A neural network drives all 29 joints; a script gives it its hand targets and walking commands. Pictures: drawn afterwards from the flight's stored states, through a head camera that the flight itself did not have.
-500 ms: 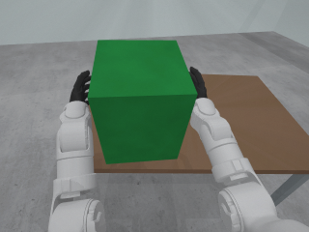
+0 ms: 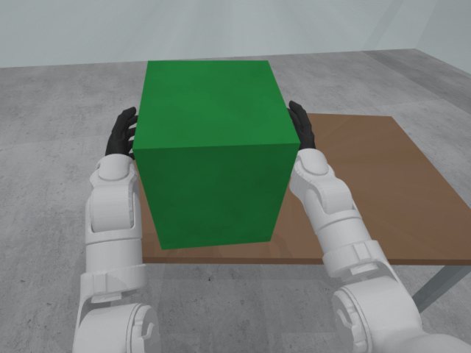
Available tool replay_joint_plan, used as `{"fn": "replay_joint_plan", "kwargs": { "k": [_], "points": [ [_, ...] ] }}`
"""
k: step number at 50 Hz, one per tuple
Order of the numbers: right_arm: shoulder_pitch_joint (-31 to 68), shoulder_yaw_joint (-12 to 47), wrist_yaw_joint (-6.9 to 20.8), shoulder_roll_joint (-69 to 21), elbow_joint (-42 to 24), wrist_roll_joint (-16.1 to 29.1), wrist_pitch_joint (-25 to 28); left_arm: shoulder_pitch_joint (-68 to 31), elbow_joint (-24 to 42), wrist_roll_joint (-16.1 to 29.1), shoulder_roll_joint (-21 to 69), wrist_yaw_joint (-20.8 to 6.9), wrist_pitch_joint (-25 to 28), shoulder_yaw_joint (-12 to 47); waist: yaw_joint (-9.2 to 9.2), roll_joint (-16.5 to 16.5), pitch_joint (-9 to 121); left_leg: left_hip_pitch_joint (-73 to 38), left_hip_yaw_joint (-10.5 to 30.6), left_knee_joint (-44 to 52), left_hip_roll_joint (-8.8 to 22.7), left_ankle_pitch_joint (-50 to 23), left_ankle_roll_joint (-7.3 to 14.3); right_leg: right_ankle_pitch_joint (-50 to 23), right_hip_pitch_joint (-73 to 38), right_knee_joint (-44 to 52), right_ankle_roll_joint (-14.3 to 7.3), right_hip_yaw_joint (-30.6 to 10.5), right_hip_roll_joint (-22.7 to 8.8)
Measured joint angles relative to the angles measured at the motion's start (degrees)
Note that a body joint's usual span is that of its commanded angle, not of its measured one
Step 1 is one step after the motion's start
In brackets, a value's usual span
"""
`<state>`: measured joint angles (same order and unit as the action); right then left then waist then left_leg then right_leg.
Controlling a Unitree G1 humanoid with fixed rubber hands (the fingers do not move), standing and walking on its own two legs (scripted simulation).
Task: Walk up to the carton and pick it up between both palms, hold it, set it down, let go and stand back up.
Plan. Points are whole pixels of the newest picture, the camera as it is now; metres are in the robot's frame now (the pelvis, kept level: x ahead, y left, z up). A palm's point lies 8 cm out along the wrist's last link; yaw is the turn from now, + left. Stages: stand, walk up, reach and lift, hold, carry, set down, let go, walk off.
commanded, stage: hold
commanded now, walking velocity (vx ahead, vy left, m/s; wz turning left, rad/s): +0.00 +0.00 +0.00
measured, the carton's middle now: (213, 157) +0.39 +0.01 +0.16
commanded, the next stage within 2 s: none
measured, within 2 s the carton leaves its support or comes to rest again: neither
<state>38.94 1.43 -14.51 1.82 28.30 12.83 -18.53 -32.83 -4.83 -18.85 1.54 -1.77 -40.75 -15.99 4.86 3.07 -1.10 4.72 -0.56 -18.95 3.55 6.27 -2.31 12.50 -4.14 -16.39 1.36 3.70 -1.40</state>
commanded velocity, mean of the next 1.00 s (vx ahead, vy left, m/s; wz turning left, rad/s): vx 0.00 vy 0.00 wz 0.00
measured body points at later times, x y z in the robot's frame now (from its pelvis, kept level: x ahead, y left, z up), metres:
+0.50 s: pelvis +0.00 +0.00 +0.00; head -0.05 +0.03 +0.45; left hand +0.37 +0.16 +0.20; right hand +0.38 -0.13 +0.20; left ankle +0.05 +0.14 -0.75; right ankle -0.03 -0.13 -0.75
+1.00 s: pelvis +0.00 +0.00 +0.00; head -0.05 +0.03 +0.45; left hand +0.36 +0.16 +0.18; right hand +0.36 -0.14 +0.18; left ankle +0.05 +0.14 -0.75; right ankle -0.03 -0.13 -0.75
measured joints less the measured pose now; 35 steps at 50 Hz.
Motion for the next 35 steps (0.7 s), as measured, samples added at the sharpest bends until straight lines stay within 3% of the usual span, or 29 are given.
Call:
{"fn": "replay_joint_plan", "kwargs": {
  "k": [35],
  "points": [
    [0.95,-0.64,0.39,-0.11,1.65,-0.47,0.29,-0.91,-1.41,-0.16,0.02,0.11,0.20,-0.38,-0.17,-0.03,0.00,-0.06,-0.11,0.17,0.01,-0.18,0.00,-0.03,0.19,-0.21,-0.04,-0.16,0.00]
  ]
}}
